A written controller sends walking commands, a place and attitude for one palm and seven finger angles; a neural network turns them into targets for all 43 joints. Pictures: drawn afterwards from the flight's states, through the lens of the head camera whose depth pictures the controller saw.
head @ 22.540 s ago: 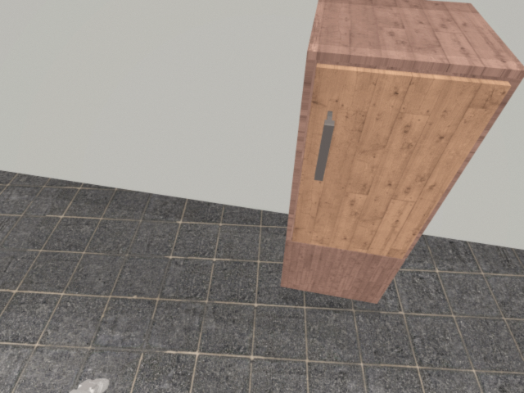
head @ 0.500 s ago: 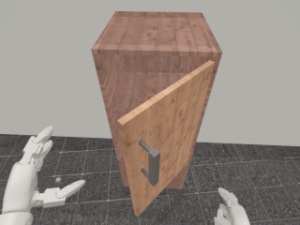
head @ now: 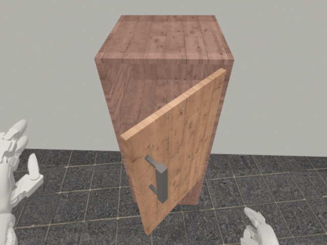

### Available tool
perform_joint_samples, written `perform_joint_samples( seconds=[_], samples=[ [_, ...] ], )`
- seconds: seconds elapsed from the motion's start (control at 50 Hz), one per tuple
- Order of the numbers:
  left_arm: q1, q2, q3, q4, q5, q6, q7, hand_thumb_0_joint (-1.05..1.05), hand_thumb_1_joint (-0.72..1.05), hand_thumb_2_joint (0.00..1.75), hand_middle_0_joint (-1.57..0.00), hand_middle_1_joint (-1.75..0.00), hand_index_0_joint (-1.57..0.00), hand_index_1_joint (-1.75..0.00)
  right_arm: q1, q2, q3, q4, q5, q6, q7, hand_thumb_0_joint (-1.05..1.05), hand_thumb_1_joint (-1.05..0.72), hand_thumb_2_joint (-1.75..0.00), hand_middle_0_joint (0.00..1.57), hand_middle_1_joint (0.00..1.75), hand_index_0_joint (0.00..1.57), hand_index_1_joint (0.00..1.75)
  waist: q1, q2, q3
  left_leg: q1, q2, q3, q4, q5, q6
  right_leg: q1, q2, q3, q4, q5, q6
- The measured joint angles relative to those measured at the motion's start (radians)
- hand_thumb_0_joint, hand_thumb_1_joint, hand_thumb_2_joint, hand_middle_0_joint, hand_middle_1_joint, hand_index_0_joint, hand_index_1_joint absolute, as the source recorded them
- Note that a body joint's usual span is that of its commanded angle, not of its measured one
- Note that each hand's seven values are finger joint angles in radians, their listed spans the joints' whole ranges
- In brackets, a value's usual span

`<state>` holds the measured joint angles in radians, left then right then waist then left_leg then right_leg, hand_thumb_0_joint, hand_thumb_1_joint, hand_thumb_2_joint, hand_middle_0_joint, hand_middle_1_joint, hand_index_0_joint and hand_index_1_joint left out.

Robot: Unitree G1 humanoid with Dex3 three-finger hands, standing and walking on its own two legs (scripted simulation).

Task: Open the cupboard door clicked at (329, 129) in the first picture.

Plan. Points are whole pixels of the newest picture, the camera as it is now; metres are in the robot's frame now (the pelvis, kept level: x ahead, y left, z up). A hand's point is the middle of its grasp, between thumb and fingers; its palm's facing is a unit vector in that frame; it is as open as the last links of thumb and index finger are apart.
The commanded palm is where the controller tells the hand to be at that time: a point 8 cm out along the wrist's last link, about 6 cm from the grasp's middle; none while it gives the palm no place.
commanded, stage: draw the hand back to the body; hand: left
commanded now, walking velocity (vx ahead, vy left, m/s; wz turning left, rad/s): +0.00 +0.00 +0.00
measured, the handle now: (156, 180) +0.27 +0.06 +0.02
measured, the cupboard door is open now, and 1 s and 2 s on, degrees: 48 48 48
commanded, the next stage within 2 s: step back with the hand held close in 0.18 s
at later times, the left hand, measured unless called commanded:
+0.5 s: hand (53, 173) +0.20 +0.24 +0.15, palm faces +0.41 -0.79 -0.45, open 7.4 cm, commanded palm +0.14 +0.28 +0.17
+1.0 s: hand (8, 215) +0.12 +0.28 +0.15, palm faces +0.42 -0.76 -0.50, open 7.4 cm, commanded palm +0.06 +0.31 +0.17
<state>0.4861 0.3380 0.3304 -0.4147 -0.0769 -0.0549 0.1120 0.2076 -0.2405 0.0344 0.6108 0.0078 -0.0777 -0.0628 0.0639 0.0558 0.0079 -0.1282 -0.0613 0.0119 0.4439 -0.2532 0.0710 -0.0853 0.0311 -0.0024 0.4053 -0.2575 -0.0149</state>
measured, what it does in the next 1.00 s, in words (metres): shifts its weight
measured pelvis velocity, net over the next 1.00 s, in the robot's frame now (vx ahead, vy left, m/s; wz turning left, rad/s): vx -0.08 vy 0.01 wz -0.01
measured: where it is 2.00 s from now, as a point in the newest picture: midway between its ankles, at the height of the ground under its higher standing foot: outside the picture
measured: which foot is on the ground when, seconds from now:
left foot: down 0.00-1.00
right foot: down 0.00-1.00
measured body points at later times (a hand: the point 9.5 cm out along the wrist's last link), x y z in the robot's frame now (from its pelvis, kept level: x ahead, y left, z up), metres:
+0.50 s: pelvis -0.01 -0.02 +0.00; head +0.00 -0.04 +0.45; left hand +0.17 +0.28 +0.17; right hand +0.18 -0.26 -0.08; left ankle +0.00 +0.07 -0.74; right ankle -0.02 -0.11 -0.74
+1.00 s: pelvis -0.08 +0.01 -0.02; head -0.07 +0.02 +0.43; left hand +0.09 +0.31 +0.17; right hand +0.09 -0.23 -0.09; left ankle -0.01 +0.07 -0.74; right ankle -0.02 -0.11 -0.74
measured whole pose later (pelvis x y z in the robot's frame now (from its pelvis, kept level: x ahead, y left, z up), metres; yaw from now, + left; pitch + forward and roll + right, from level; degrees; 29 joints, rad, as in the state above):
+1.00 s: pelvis -0.08 +0.01 -0.02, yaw +0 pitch -2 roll -1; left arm 0.54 0.40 0.43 -0.49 0.00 -0.18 0.13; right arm 0.22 -0.22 0.00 0.53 0.01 -0.02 -0.08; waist 0.00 0.01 0.04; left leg -0.38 -0.05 0.05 0.61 -0.21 0.10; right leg -0.35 0.04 0.02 0.60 -0.22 0.01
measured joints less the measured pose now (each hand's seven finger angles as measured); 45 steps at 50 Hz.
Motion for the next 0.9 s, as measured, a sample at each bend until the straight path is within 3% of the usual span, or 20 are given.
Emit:
perform_joint_samples(
  seconds=[0.34, 0.46, 0.6, 0.7, 0.8, 0.9],
  samples=[
    [-0.014, 0.008, 0.002, 0.023, -0.002, -0.015, -0.007, 0.01, 0.89, 0.89, -0.21, -0.3, -0.21, -0.3, -0.021, 0.009, -0.002, 0.014, 0.002, -0.001, -0.013, 0.02, -0.9, -0.9, 0.2, 0.3, 0.2, 0.3, 0.005, 0.012, 0.008, 0.014, 0.029, -0.015, -0.008, 0.004, -0.029, 0.023, 0.03, -0.013, -0.026, 0.012, -0.031],
    [-0.016, 0.029, 0.051, 0.037, 0.02, -0.074, -0.001, 0.01, 0.89, 0.89, -0.21, -0.3, -0.21, -0.3, -0.044, 0.003, -0.014, -0.007, 0.002, 0.043, -0.001, 0.02, -0.9, -0.9, 0.2, 0.3, 0.2, 0.3, -0.025, 0.01, 0.005, -0.063, 0.048, -0.014, 0.028, -0.001, -0.034, -0.036, 0.048, -0.013, -0.034, 0.034, -0.034],
    [0.058, 0.049, 0.023, -0.026, 0.029, -0.069, -0.003, 0.01, 0.89, 0.89, -0.21, -0.3, -0.21, -0.3, -0.046, -0.012, -0.048, -0.039, 0.01, 0.095, -0.009, 0.02, -0.9, -0.9, 0.2, 0.3, 0.2, 0.3, -0.059, -0.02, 0.02, -0.109, 0.039, 0.016, 0.032, 0.013, -0.022, -0.109, 0.036, 0.013, 0.012, 0.034, -0.018],
    [0.086, 0.109, 0.064, -0.092, 0.028, -0.083, 0.005, 0.01, 0.88, 0.89, -0.21, -0.3, -0.22, -0.3, -0.034, -0.001, -0.056, -0.059, 0.014, 0.112, -0.017, 0.02, -0.91, -0.9, 0.2, 0.3, 0.2, 0.3, -0.073, -0.057, 0.024, -0.137, 0.03, 0.028, 0.049, 0.022, -0.012, -0.149, 0.027, 0.022, 0.051, 0.034, -0.009],
    [0.091, 0.132, 0.108, -0.117, 0.03, -0.107, 0.016, 0.01, 0.88, 0.89, -0.21, -0.3, -0.22, -0.3, -0.023, 0.008, -0.052, -0.075, 0.011, 0.102, -0.015, 0.02, -0.91, -0.9, 0.2, 0.3, 0.2, 0.3, -0.075, -0.068, 0.017, -0.17, 0.02, 0.038, 0.071, 0.036, 0.003, -0.189, 0.016, 0.028, 0.088, 0.042, 0.003],
    [0.083, 0.101, 0.11, -0.095, 0.046, -0.123, 0.019, 0.01, 0.89, 0.89, -0.21, -0.3, -0.22, -0.3, -0.011, 0.01, -0.042, -0.085, 0.008, 0.078, -0.014, 0.01, -0.91, -0.9, 0.2, 0.3, 0.2, 0.3, -0.067, -0.052, 0.016, -0.212, 0.011, 0.042, 0.115, 0.043, 0.02, -0.233, 0.005, 0.027, 0.141, 0.044, 0.016]
  ],
)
